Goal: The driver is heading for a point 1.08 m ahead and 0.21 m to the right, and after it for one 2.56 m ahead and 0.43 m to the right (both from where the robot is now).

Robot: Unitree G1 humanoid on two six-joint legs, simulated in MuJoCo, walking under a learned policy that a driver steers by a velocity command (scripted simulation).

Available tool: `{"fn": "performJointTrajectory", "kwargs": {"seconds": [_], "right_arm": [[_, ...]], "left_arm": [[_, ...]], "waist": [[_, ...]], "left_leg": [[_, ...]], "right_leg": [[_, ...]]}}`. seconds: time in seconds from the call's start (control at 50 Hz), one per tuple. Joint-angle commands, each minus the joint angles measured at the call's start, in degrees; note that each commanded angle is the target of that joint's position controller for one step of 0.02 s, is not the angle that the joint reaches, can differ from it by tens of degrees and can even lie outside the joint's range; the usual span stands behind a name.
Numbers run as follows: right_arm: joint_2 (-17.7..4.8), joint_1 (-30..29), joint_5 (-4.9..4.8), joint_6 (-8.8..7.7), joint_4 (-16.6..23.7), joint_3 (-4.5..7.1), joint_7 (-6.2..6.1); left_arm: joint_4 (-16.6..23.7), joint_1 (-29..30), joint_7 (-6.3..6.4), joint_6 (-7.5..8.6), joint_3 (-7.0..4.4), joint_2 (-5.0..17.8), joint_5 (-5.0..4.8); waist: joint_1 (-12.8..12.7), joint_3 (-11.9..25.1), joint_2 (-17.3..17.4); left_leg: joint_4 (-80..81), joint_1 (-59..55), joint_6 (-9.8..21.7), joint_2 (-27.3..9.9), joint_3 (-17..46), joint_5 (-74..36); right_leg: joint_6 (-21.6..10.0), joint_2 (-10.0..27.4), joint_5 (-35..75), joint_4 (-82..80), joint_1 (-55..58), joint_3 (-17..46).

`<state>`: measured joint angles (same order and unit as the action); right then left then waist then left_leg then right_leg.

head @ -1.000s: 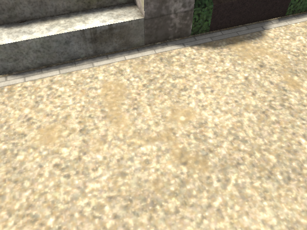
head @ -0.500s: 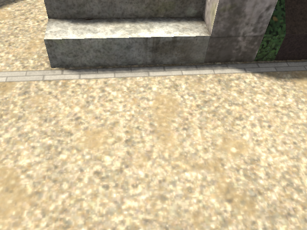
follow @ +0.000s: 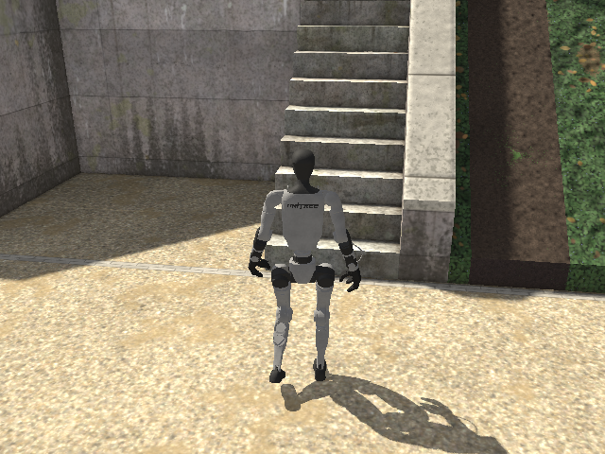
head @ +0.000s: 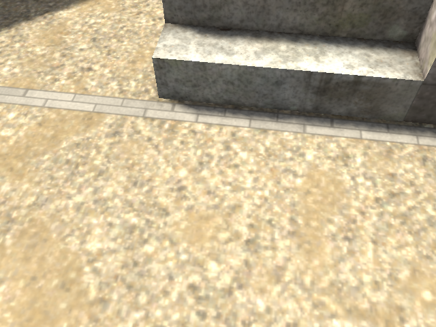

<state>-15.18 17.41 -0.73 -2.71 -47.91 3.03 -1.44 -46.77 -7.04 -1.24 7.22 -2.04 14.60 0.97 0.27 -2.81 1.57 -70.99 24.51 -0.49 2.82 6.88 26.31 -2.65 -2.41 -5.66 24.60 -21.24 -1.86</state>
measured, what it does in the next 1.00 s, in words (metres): steps on the spot, turning right: left foot, then right foot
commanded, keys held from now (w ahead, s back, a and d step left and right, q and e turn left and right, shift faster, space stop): no key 0.08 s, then e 0.66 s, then no key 0.12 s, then q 0.14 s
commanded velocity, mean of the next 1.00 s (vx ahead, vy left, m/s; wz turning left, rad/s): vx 0.05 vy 0.00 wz -0.27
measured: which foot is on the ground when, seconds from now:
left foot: up 0.00-0.22, down 0.24-0.58, up 0.60-1.00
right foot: down 0.00-0.26, up 0.28-0.56, down 0.58-1.00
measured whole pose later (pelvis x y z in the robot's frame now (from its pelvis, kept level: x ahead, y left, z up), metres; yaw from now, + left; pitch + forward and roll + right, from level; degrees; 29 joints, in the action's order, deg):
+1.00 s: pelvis +0.08 -0.04 +0.01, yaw -21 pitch +2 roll +1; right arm -15.2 11.0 -0.3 0.4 -45.8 3.8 -2.3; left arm -40.5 -8.9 0.9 0.0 -1.5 13.2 1.2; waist 0.1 0.2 1.6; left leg -40.3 22.1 -4.0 -2.8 3.0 17.3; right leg -4.7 -5.5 -12.0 25.9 -15.3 3.6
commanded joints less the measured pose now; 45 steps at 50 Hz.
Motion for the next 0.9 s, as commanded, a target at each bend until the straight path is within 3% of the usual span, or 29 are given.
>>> {"fn": "performJointTrajectory", "kwargs": {"seconds": [0.02, 0.06, 0.1, 0.14, 0.2, 0.22, 0.24, 0.26, 0.28, 0.3, 0.32, 0.34, 0.36, 0.38, 0.44, 0.5, 0.54, 0.56, 0.58, 0.6, 0.62, 0.64, 0.66, 0.68, 0.7, 0.72, 0.78, 0.86, 0.9], "right_arm": [[-0.77, 5.96, 0.34, 0.51, 2.60, 0.38, -0.23], [0.62, 3.87, 0.68, 0.75, 3.70, -0.35, -0.51], [-0.12, 1.63, 0.88, 1.13, 4.13, -0.57, -0.50], [-1.82, -0.64, 0.84, 1.76, 4.38, -0.19, -0.62], [-3.80, -3.83, 1.23, 2.15, 5.31, 0.63, -1.16], [-4.92, -4.40, 1.40, 2.14, 5.86, 1.07, -1.49], [-7.41, -3.24, 1.79, 2.11, 6.52, 1.76, -1.98], [-10.76, -1.95, 2.06, 2.51, 7.15, 2.57, -2.54], [-11.99, -0.94, 1.88, 2.99, 6.05, 3.22, -2.38], [-9.91, -1.26, 2.20, 2.57, 6.97, 3.05, -2.28], [-8.04, -3.04, 2.34, 1.90, 7.59, 2.45, -2.33], [-6.90, -6.73, 1.82, 1.30, 8.48, 2.06, -2.24], [-6.48, -9.82, 0.99, 0.90, 8.82, 2.06, -2.11], [-6.40, -10.90, 0.80, 0.80, 8.57, 2.06, -2.06], [-7.23, -11.36, 1.17, 1.53, 7.43, 2.56, -2.27], [-9.36, -10.03, 0.51, 1.95, 6.58, 3.36, -2.41], [-10.26, -10.67, -0.34, 2.17, 6.28, 3.63, -2.35], [-9.61, -10.06, -0.73, 2.28, 5.80, 3.50, -2.27], [-7.78, -6.73, -0.29, 2.47, 4.43, 3.15, -1.94], [-3.66, -5.92, 2.30, 2.53, 6.04, 1.97, -1.36], [-4.01, -12.95, 2.28, 2.17, 9.21, 1.85, -1.69], [-6.57, -14.53, 1.24, 2.17, 9.48, 2.54, -1.93], [-7.39, -13.44, 0.72, 2.37, 8.83, 2.96, -2.21], [-7.55, -12.04, 1.11, 2.64, 7.43, 3.26, -2.77], [-7.85, -11.10, 1.48, 2.83, 7.15, 3.48, -3.16], [-7.35, -10.29, 1.47, 2.76, 7.05, 3.46, -3.04], [-5.81, -8.82, 0.87, 2.43, 6.83, 3.01, -2.64], [-4.69, -10.36, 0.80, 2.46, 7.40, 2.30, -2.19], [-4.04, -9.45, 0.68, 2.50, 6.68, 1.86, -1.68]], "left_arm": [[0.25, -1.59, -0.42, 0.52, -0.15, 3.44, 0.69], [-0.54, -0.44, -0.01, 0.25, -0.63, 5.75, 0.76], [-1.26, -0.93, 0.38, -0.59, -1.13, 7.76, 0.03], [-2.07, -1.94, 0.44, -1.55, -1.14, 8.26, -0.83], [-1.76, -1.40, 0.75, -3.04, -1.40, 9.55, -2.12], [-1.90, -2.51, 0.99, -3.46, -1.21, 8.79, -2.44], [-1.67, -3.91, 1.15, -3.61, -0.86, 7.49, -2.13], [-0.98, -5.94, 1.03, -3.49, -0.33, 4.84, -1.25], [0.61, -6.34, 1.59, -3.72, 0.00, 2.81, -1.97], [1.20, -4.05, 1.99, -4.16, -0.93, 6.00, -2.21], [1.16, -4.35, 2.16, -5.11, -2.19, 8.40, -2.43], [0.15, -6.96, 2.50, -6.45, -2.67, 8.02, -2.20], [-0.12, -8.64, 2.81, -7.58, -2.72, 7.08, -1.84], [0.28, -8.42, 2.96, -8.31, -2.49, 5.64, -1.65], [2.83, -5.83, 2.20, -8.98, -1.74, 3.35, -1.92], [5.61, -3.50, 0.60, -8.99, -2.02, 4.96, -2.07], [5.87, -5.58, -0.30, -9.05, -2.54, 5.59, -1.95], [5.16, -7.70, -0.41, -9.13, -2.98, 5.85, -1.72], [4.93, -9.29, 0.00, -9.16, -3.81, 7.62, -1.27], [6.38, -10.20, 1.28, -9.16, -5.77, 15.44, -0.84], [7.94, -11.50, 0.80, -8.07, -5.53, 17.56, 1.15], [8.34, -10.62, 0.49, -6.81, -4.97, 15.28, 1.58], [8.86, -7.37, 0.72, -6.03, -4.59, 13.64, 0.53], [9.56, -4.45, 1.12, -6.00, -4.16, 11.81, -0.78], [10.08, -2.69, 1.53, -6.26, -3.69, 10.64, -1.66], [10.35, -2.86, 1.90, -6.54, -3.42, 10.09, -1.61], [10.79, -4.42, 2.73, -6.76, -3.11, 9.21, -1.22], [10.76, -4.87, 3.27, -7.15, -2.96, 9.10, -0.93], [10.71, -3.17, 3.13, -7.09, -2.17, 7.25, -0.25]], "waist": [[2.23, 7.69, -5.20], [2.55, 8.49, -6.59], [1.82, 10.90, -7.21], [1.20, 10.92, -7.33], [1.46, 6.95, -7.24], [1.53, 5.51, -6.89], [1.60, 6.06, -4.64], [0.18, 7.70, 2.80], [-0.10, 8.05, 14.02], [2.53, 7.50, 14.64], [1.65, 7.26, 10.82], [-0.61, 7.12, 7.36], [-1.95, 6.76, 6.08], [-2.18, 6.15, 5.43], [-1.36, 6.55, 7.33], [0.28, 9.05, 8.74], [-1.13, 9.26, 8.01], [-1.87, 9.39, 6.70], [-1.73, 8.31, 1.64], [0.01, 7.18, -16.73], [-3.62, 8.47, -18.79], [-3.98, 8.59, -11.91], [-1.94, 7.36, -9.04], [-0.77, 7.29, -6.21], [0.04, 7.30, -7.00], [0.40, 8.06, -7.84], [0.12, 9.77, -7.51], [-1.19, 9.13, -8.45], [-1.07, 8.55, -8.70]], "left_leg": [[9.11, 1.38, -0.82, -5.52, -0.57, -3.17], [19.13, -2.55, -1.52, -5.44, -2.60, -5.91], [26.31, -7.10, -1.76, -5.25, -3.44, -12.22], [31.55, -9.86, -1.78, -4.44, -3.81, -16.27], [41.11, -13.60, 0.04, -2.44, -5.58, -19.67], [44.75, -14.86, 1.29, -3.08, -4.88, -19.98], [46.05, -18.44, 3.33, -7.79, -0.81, -23.33], [46.14, -23.06, 6.84, -15.67, 4.63, -31.01], [51.04, -21.58, 12.71, -22.08, 11.37, -28.01], [54.04, -20.07, 16.28, -25.47, 16.02, -29.09], [53.94, -18.62, 16.44, -25.12, 14.24, -32.07], [53.35, -16.42, 14.99, -23.21, 9.72, -33.67], [53.32, -14.90, 13.52, -21.88, 6.25, -33.30], [53.46, -13.51, 12.58, -20.40, 3.10, -33.59], [52.60, -11.68, 11.64, -18.10, -3.54, -33.48], [50.36, -14.45, 11.56, -20.39, -3.88, -34.23], [47.19, -13.67, 9.89, -20.68, -4.95, -30.96], [44.08, -11.79, 7.76, -19.23, -6.53, -26.26], [37.20, -6.77, 3.80, -16.51, -10.20, -18.23], [18.13, 8.57, -2.92, -8.79, -16.72, 2.63], [6.24, 16.06, -3.40, -2.67, -7.35, 13.73], [0.68, 17.12, -2.35, -3.82, -3.24, 10.63], [0.63, 17.72, -1.47, -4.71, -2.25, 4.99], [2.00, 17.52, -1.52, -5.55, -1.73, 0.53], [2.89, 16.09, -1.87, -5.65, -1.58, -2.45], [2.23, 14.15, -2.19, -4.85, -1.91, -4.71], [6.25, 13.56, -3.00, -3.94, -2.08, -8.31], [17.02, 10.21, -4.23, -4.72, -2.14, -9.58], [22.47, 4.80, -4.30, -5.97, -2.52, -9.85]], "right_leg": [[-11.98, 14.60, 37.29, -8.29, 8.46, 10.68], [-12.56, 14.24, 41.50, -8.91, 5.79, 7.66], [-12.17, 13.93, 38.16, -9.01, 5.43, 6.72], [-11.29, 13.52, 28.40, -8.93, 5.37, 7.83], [-8.74, 11.73, 8.42, -6.99, 2.01, 11.02], [-6.92, 10.48, 2.79, -5.49, 0.80, 12.35], [-4.55, 8.82, -3.28, -2.01, -1.78, 12.93], [-1.71, 3.54, -15.46, 5.64, -6.93, 8.91], [0.44, -1.27, -22.41, 14.37, -11.86, 1.14], [2.05, -0.23, -29.30, 26.80, -14.17, 1.82], [2.83, 0.97, -29.57, 36.11, -15.40, 3.74], [3.91, 2.29, -27.19, 40.22, -14.49, 4.89], [4.75, 3.29, -23.94, 40.21, -13.92, 4.99], [5.40, 3.66, -21.52, 38.82, -12.83, 3.97], [5.84, 4.13, -17.07, 29.38, -7.64, 0.95], [4.39, 3.88, -15.09, 20.08, -3.24, -0.80], [2.37, 2.64, -9.69, 11.56, 1.71, -2.98], [0.89, 0.91, -5.89, 6.63, 6.03, -3.94], [-1.00, 1.48, 0.31, 1.47, 11.25, -0.43], [-7.15, 17.03, 19.57, -2.40, 18.79, 21.22], [-17.70, 25.23, 23.53, -6.02, 15.79, 33.67], [-17.64, 23.14, 18.69, -6.59, 15.30, 30.74], [-14.30, 19.86, 15.17, -5.86, 14.49, 26.17], [-11.22, 17.17, 12.11, -5.30, 14.23, 23.27], [-9.94, 15.64, 12.22, -5.26, 12.98, 21.42], [-9.74, 14.42, 13.37, -5.29, 12.09, 20.52], [-9.98, 13.56, 14.74, -5.07, 15.11, 19.12], [-10.01, 13.31, 9.58, -5.60, 15.42, 19.58], [-10.12, 12.95, 5.64, -6.42, 12.38, 18.15]]}}
Keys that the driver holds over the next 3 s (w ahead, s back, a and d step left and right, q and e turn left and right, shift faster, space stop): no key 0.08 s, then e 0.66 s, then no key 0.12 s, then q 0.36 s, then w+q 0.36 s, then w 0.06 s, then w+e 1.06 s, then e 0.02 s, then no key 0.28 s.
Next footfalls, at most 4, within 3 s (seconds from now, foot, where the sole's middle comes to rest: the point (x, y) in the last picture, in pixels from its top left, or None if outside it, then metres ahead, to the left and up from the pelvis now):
0.24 left None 0.16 0.13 -0.77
0.58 right None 0.11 -0.12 -0.77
1.06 left None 0.18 0.09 -0.77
1.72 left None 0.34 0.15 -0.77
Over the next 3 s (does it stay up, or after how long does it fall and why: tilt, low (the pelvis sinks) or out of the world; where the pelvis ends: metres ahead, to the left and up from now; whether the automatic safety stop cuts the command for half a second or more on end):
stays up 0.86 -0.04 0.01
